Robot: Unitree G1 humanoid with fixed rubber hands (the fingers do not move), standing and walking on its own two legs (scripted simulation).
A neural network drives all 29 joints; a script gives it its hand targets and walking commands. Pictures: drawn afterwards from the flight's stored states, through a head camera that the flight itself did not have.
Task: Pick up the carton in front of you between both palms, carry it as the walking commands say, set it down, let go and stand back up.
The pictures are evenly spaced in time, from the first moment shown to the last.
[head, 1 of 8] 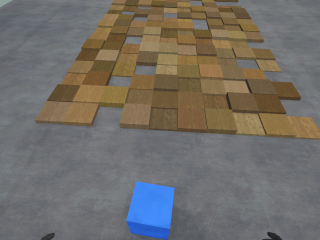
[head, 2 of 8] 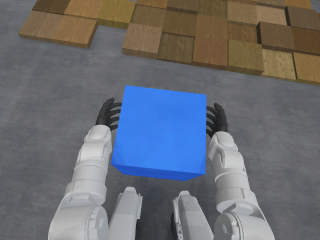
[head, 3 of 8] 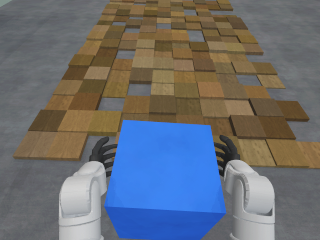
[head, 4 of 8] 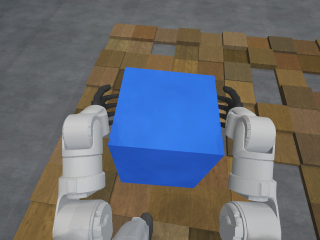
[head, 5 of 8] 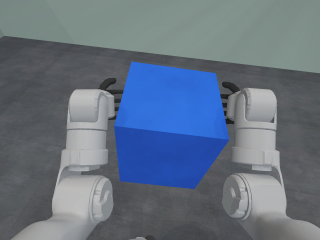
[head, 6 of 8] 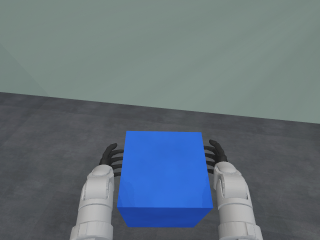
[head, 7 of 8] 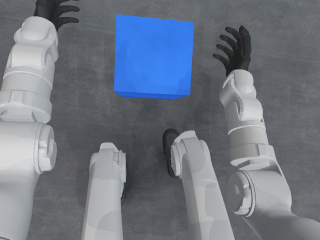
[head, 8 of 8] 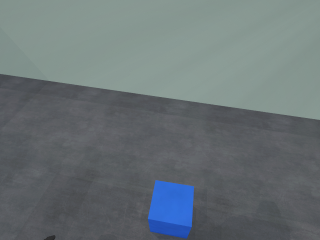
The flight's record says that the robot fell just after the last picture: no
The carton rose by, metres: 0.80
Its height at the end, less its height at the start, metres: +0.00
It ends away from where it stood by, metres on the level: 6.01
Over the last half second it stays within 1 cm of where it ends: yes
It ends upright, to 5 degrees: yes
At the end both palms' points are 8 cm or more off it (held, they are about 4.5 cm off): yes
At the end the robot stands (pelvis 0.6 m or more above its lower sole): yes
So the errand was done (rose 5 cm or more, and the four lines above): yes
